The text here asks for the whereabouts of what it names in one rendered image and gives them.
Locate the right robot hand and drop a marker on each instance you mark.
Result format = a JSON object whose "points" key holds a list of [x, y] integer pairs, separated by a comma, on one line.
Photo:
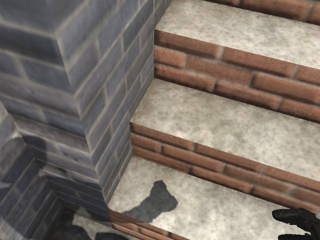
{"points": [[301, 217]]}

